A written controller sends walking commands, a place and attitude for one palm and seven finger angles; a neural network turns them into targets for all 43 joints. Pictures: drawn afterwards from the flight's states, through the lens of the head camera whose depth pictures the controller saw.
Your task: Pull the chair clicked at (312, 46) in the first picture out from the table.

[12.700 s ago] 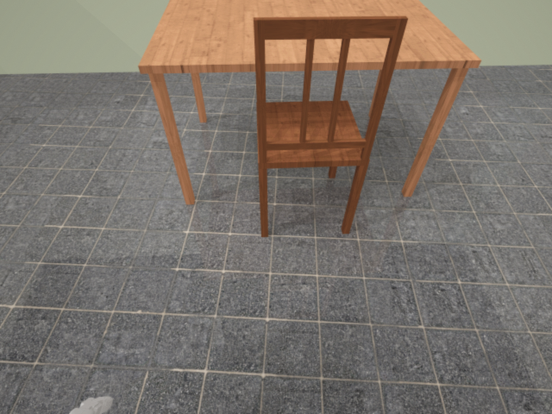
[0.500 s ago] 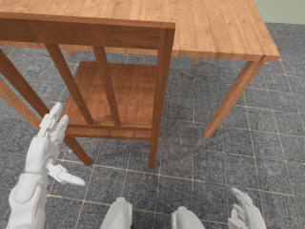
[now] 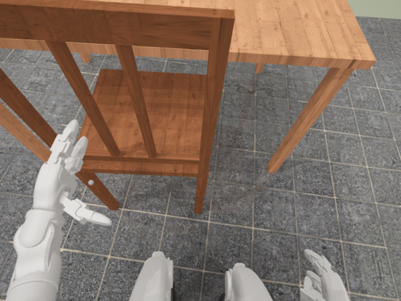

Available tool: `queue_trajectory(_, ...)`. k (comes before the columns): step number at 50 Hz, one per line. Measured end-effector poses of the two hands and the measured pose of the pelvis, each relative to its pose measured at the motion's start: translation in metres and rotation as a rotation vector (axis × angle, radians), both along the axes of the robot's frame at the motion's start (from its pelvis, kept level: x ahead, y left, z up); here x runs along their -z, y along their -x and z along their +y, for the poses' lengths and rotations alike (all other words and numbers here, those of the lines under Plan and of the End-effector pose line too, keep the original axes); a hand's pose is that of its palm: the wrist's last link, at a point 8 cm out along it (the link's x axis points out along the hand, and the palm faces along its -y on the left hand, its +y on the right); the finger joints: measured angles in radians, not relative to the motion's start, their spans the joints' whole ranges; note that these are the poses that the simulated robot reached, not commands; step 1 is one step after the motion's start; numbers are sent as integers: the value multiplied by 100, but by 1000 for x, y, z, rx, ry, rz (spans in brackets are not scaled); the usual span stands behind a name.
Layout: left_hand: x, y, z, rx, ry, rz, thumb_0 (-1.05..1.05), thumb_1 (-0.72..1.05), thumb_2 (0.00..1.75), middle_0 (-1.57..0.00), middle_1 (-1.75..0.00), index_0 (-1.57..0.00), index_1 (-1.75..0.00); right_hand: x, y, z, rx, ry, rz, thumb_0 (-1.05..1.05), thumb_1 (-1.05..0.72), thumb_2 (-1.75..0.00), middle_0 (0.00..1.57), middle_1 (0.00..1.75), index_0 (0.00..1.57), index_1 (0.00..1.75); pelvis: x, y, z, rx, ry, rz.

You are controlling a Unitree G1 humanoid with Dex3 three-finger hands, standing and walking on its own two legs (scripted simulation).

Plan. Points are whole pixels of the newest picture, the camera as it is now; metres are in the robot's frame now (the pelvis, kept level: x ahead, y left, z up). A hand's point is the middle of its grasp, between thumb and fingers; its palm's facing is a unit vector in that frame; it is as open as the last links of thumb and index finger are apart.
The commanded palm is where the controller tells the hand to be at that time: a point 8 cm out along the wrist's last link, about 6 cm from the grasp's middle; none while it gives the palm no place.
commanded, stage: aim the fingers beside a spindle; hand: left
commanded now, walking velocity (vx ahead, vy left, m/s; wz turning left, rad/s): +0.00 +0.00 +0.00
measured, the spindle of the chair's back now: (93, 113) +0.47 +0.23 +0.05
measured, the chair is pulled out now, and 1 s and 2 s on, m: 0.00 0.00 0.00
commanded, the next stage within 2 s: push the fingers through the gap in 0.56 s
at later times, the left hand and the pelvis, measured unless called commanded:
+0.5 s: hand (92, 183) +0.33 +0.22 +0.02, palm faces -0.05 -1.00 -0.04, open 17.0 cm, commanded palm +0.31 +0.27 +0.02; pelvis +0.00 +0.00 +0.00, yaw +0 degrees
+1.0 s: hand (95, 171) +0.35 +0.21 +0.02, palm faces -0.04 -1.00 -0.05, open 17.0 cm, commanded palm +0.33 +0.27 +0.02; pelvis -0.01 +0.00 -0.01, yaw +0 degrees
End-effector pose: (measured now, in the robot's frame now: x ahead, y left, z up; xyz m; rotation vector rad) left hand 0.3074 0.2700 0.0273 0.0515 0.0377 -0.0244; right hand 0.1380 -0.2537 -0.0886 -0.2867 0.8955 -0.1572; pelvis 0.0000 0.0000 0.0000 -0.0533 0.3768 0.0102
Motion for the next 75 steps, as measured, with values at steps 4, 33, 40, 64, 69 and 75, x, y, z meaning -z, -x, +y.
queue_trajectory(4,3,-4,-2,10,5,1,-2,-50,30,-6,-8,-6,-8,3,3,-2,5,4,12,1,-90,-90,20,30,20,30,2,1,0,1,1,4)
queue_trajectory(33,1,-4,3,5,0,-3,-2,-50,30,-6,-8,-6,-8,1,-2,0,1,1,-4,1,-90,-90,20,30,20,30,2,0,0,2,4,9)
queue_trajectory(40,0,0,3,4,1,2,-2,-50,30,-6,-8,-6,-8,1,-1,2,-6,-5,-6,1,-90,-90,20,30,20,30,1,0,1,-1,4,7)
queue_trajectory(64,1,-54,-2,4,-2,-7,-2,-50,30,-6,-8,-6,-8,13,38,-8,42,9,112,1,-90,-90,20,30,20,30,5,5,-1,8,3,23)
queue_trajectory(69,4,-65,0,-5,-1,-1,-2,-50,30,-6,-8,-6,-8,16,48,-11,56,17,149,1,-90,-90,20,30,20,30,7,5,-1,9,4,31)
queue_trajectory(75,3,-79,0,0,-2,-13,-2,-50,30,-6,-8,-6,-8,18,55,-13,67,21,184,1,-90,-90,20,30,20,30,8,4,0,10,6,41)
